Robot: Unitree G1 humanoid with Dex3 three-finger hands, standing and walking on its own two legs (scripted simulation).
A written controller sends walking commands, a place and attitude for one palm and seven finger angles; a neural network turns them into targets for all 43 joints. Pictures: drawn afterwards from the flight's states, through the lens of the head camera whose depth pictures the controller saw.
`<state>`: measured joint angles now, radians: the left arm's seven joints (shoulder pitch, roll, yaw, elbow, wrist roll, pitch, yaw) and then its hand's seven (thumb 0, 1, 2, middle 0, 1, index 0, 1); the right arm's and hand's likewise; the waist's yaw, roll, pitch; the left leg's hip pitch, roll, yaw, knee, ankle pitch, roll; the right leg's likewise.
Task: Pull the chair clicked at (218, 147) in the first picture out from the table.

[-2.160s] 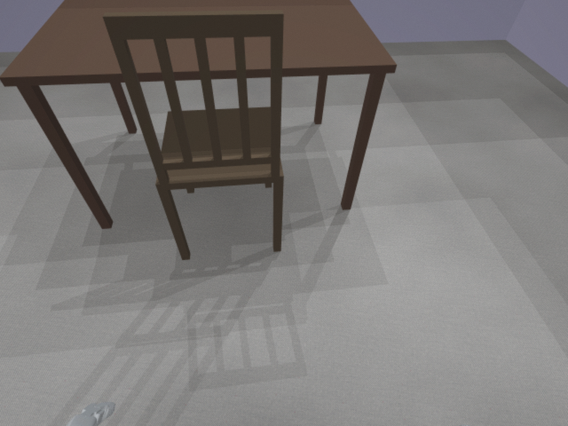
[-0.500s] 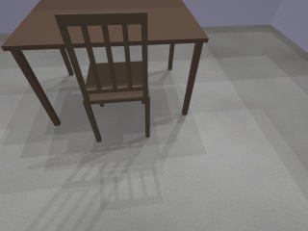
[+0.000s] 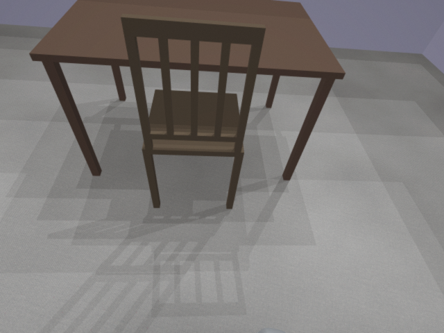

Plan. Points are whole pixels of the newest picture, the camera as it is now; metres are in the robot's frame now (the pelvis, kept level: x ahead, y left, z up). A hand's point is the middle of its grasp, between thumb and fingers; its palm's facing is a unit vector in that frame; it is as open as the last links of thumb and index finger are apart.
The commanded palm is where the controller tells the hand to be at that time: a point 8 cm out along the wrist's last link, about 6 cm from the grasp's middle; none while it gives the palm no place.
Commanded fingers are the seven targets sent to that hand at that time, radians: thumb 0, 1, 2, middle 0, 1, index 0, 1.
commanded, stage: take the last steps up to it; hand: left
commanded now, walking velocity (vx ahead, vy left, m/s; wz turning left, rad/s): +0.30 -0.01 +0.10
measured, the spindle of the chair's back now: (194, 93) +0.84 +0.13 -0.06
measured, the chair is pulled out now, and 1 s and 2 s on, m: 0.00 0.00 0.00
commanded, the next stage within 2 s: come to a stop and stand still in 0.88 s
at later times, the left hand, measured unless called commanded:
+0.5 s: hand (164, 273) +0.28 +0.14 -0.18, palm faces +0.08 -0.98 -0.17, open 7.4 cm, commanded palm none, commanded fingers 0.00 0.90 0.90 -0.20 -0.30 -0.20 -0.30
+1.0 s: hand (151, 272) +0.28 +0.17 -0.19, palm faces +0.14 -0.98 -0.13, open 7.4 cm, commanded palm none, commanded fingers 0.00 0.90 0.90 -0.20 -0.30 -0.20 -0.30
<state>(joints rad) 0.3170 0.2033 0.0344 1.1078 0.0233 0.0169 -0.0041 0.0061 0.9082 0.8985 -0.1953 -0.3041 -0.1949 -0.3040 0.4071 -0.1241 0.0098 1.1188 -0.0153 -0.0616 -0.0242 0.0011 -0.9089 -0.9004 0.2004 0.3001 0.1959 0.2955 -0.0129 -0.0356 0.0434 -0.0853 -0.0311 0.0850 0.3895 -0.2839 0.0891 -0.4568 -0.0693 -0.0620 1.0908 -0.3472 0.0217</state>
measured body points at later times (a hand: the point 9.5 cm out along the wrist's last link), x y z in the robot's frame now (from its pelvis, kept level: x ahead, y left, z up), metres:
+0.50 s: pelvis +0.18 -0.04 -0.02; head +0.19 -0.04 +0.43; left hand +0.27 +0.19 -0.16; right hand +0.09 -0.24 -0.18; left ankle +0.03 +0.06 -0.65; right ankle +0.24 -0.12 -0.74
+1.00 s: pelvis +0.34 +0.01 -0.01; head +0.36 +0.03 +0.44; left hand +0.28 +0.22 -0.18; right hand +0.44 -0.21 -0.15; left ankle +0.37 +0.10 -0.74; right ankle +0.29 -0.10 -0.67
